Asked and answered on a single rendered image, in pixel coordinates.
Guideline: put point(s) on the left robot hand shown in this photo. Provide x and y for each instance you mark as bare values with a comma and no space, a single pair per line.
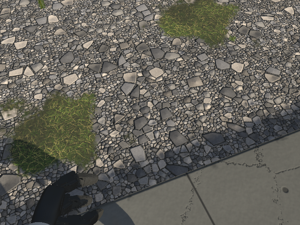
55,201

